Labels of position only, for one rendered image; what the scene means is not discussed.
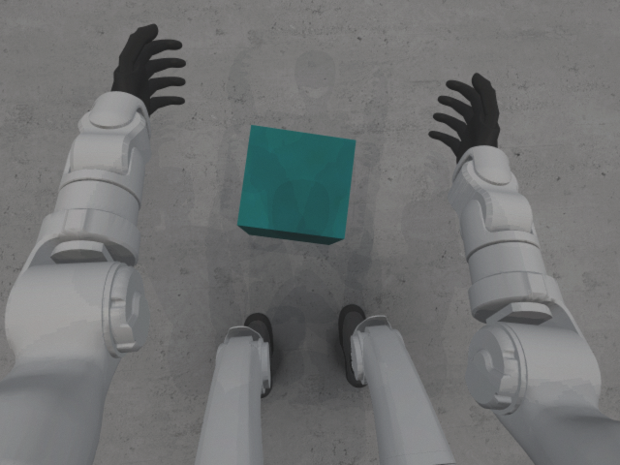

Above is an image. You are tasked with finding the left robot shin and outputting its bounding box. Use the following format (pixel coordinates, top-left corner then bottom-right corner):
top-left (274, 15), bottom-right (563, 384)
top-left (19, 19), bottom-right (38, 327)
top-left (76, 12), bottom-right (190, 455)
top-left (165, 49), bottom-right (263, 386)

top-left (215, 326), bottom-right (262, 364)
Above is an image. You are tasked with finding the right robot hand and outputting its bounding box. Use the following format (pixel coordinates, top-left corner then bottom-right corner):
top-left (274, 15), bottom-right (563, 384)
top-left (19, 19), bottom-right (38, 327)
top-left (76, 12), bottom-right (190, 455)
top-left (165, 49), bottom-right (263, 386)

top-left (428, 73), bottom-right (500, 164)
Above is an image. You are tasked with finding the carton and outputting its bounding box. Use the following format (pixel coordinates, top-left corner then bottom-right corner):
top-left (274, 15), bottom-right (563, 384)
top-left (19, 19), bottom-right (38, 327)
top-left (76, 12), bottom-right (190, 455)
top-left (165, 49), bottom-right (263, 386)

top-left (237, 125), bottom-right (356, 245)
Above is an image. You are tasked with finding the left robot forearm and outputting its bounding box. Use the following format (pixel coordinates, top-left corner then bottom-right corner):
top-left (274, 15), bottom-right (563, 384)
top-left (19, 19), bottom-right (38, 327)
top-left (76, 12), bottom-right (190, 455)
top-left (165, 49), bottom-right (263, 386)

top-left (5, 91), bottom-right (152, 355)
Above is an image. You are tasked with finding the left robot hand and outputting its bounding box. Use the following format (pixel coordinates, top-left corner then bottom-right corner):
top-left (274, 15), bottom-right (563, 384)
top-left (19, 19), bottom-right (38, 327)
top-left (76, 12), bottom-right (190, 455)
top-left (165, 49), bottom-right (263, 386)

top-left (110, 24), bottom-right (186, 117)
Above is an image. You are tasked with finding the right robot thigh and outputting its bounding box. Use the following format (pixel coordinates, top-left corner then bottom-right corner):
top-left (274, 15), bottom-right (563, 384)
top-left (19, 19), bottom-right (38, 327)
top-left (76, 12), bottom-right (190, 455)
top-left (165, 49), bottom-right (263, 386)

top-left (351, 325), bottom-right (456, 465)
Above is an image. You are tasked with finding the robot right upper arm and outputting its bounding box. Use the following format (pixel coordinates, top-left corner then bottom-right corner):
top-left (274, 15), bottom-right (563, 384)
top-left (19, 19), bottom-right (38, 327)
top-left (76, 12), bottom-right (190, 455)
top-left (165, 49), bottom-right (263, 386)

top-left (465, 322), bottom-right (620, 465)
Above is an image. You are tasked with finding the robot left upper arm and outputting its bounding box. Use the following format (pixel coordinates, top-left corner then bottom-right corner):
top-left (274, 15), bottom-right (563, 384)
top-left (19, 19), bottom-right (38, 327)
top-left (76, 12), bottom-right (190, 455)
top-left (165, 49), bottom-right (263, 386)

top-left (0, 262), bottom-right (150, 465)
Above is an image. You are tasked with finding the right robot forearm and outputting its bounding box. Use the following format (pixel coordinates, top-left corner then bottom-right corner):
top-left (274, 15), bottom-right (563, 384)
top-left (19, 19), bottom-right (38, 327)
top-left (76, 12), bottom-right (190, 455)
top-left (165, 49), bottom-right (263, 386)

top-left (448, 145), bottom-right (602, 399)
